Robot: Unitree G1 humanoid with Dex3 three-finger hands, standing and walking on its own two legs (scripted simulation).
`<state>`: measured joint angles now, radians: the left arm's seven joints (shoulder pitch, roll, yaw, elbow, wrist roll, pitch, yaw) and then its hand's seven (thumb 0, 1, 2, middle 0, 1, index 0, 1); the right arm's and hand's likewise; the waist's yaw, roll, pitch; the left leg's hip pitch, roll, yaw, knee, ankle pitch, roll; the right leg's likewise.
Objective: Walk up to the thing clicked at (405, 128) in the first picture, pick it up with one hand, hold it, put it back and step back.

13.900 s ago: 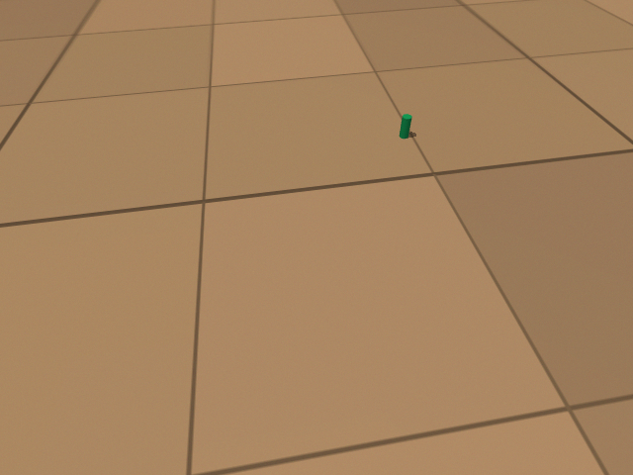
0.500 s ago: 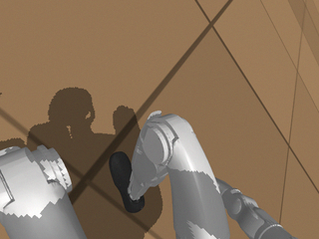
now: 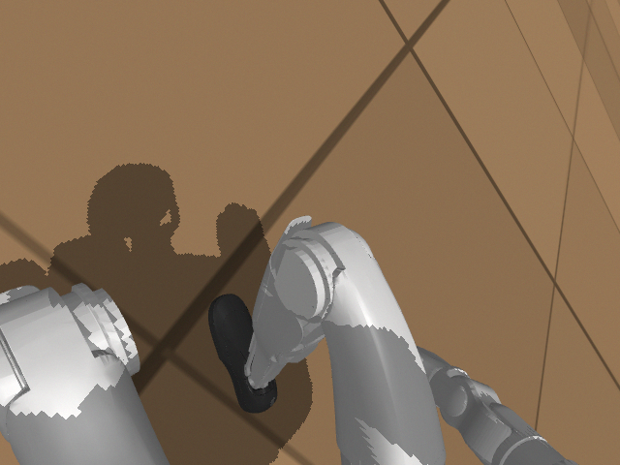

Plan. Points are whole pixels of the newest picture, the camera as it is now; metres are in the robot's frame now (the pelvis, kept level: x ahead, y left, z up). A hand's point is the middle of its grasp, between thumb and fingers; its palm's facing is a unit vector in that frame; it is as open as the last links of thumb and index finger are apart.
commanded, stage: settle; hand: left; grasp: from the side
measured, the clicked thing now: out of the picture +0.46 +0.29 -0.23
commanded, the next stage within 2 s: lift in 1.96 s
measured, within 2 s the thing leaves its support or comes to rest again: leaves its support in 0.24 s
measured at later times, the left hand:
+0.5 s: hand out of the picture +0.46 +0.29 -0.12, palm faces +0.33 -0.94 -0.04, open 4.5 cm
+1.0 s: hand out of the picture +0.45 +0.31 -0.02, palm faces +0.31 -0.95 -0.08, open 4.4 cm
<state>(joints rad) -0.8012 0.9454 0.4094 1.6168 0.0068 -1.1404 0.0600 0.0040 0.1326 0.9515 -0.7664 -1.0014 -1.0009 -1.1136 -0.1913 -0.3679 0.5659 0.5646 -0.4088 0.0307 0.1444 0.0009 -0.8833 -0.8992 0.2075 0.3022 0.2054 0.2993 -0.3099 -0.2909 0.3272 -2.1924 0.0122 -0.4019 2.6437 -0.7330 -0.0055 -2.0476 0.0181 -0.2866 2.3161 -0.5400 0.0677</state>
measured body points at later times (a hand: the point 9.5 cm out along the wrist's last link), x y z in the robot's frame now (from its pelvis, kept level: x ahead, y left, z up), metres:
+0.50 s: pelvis +0.00 +0.00 +0.01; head +0.22 +0.18 +0.35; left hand +0.43 +0.34 -0.12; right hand +0.15 -0.25 -0.04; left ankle +0.08 +0.12 -0.26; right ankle +0.16 -0.12 -0.26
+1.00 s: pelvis +0.01 -0.01 +0.03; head +0.21 +0.12 +0.42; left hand +0.42 +0.36 -0.02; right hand +0.16 -0.26 -0.06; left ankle +0.08 +0.12 -0.26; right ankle +0.16 -0.12 -0.26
